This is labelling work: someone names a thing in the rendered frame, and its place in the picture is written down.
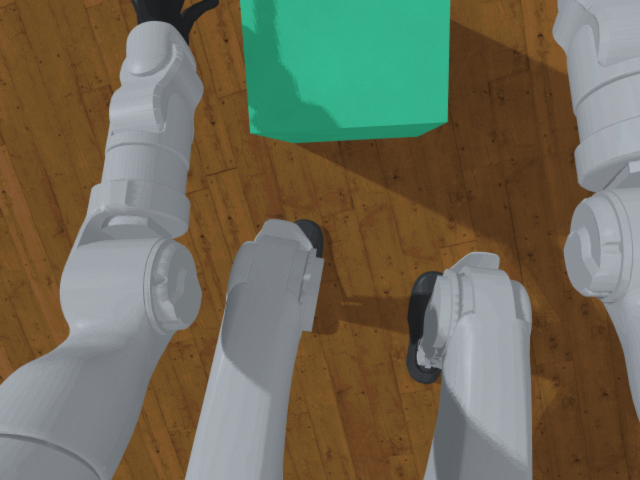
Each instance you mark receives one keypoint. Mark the right robot upper arm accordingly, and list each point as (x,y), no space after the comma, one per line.
(602,258)

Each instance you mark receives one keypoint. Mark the right robot forearm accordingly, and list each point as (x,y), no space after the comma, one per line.
(601,39)

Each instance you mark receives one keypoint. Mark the carton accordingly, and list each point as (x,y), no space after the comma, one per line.
(336,70)

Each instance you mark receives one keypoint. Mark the right robot foot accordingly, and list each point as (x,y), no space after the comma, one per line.
(419,299)

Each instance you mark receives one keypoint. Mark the left robot forearm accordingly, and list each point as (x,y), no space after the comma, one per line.
(148,148)

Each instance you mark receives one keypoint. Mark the left robot thigh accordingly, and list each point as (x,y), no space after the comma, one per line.
(242,425)

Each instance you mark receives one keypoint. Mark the left robot upper arm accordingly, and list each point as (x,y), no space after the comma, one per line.
(70,414)

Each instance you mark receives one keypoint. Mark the left robot hand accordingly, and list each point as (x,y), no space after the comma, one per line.
(169,11)

